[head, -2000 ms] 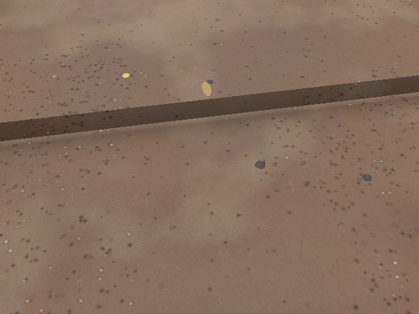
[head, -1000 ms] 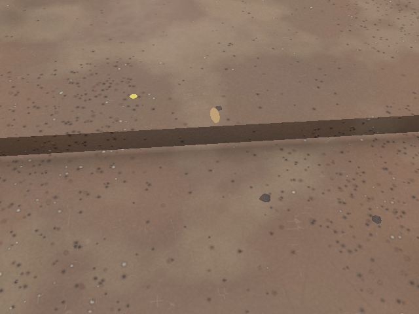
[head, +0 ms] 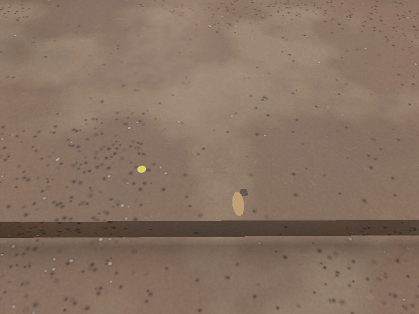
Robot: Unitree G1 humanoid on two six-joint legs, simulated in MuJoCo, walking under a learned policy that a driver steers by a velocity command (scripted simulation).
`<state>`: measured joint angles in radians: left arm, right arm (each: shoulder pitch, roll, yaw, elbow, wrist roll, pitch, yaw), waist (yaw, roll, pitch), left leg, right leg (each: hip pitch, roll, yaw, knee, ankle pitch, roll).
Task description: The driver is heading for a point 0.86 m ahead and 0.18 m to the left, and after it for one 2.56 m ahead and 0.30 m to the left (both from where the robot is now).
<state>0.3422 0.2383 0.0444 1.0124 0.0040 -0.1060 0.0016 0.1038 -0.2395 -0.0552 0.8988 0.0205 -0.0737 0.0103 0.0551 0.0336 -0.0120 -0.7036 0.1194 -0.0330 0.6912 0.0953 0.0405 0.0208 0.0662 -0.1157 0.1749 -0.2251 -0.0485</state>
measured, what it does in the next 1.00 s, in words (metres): walks ahead, turning left: left foot, then right foot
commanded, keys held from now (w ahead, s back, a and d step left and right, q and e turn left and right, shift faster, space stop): w+q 0.54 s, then w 0.46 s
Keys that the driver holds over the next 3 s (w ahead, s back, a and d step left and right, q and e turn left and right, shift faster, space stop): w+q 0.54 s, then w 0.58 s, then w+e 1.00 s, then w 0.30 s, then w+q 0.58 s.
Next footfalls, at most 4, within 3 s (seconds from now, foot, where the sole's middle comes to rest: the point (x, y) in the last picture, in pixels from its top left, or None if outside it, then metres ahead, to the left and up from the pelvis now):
0.14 left None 0.26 0.13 -0.78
0.66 right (223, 297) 0.57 0.02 -0.78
1.14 left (146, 265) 0.66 0.28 -0.78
1.62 right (178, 176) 0.97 0.20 -0.68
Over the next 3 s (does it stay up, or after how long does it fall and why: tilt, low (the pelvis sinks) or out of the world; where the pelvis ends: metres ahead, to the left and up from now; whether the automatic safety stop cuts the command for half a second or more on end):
stays up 1.53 0.18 0.10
